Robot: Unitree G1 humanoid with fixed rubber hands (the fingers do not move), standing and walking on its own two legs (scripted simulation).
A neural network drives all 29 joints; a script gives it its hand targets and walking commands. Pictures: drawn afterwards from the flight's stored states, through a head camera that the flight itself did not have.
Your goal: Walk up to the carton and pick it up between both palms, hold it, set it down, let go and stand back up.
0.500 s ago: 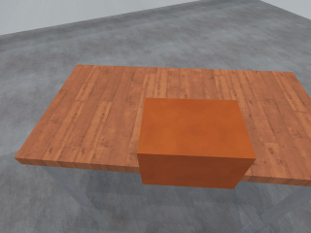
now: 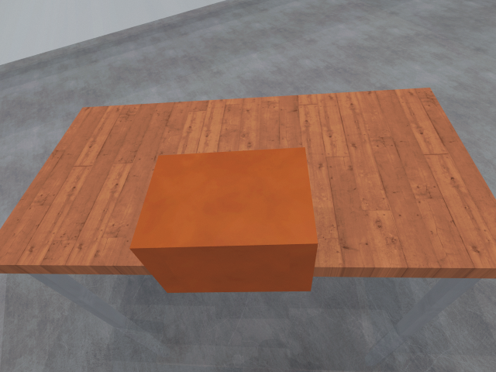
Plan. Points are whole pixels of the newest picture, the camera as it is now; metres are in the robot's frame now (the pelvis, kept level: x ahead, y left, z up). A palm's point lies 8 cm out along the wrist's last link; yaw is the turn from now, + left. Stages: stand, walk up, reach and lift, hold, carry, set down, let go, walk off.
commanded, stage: walk up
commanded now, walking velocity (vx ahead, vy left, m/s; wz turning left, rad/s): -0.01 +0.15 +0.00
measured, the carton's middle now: (233, 222) +0.40 +0.05 -0.03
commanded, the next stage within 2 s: stand in 1.86 s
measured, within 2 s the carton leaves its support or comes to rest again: neither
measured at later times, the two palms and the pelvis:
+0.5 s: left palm out of the picture -0.08 +0.25 -0.15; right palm out of the picture +0.10 -0.17 -0.14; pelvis +0.00 +0.05 +0.00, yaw +2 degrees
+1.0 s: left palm out of the picture -0.01 +0.29 -0.15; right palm out of the picture +0.00 -0.14 -0.15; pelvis +0.01 +0.07 +0.00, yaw +1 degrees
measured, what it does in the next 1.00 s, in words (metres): steps on the spot: left foot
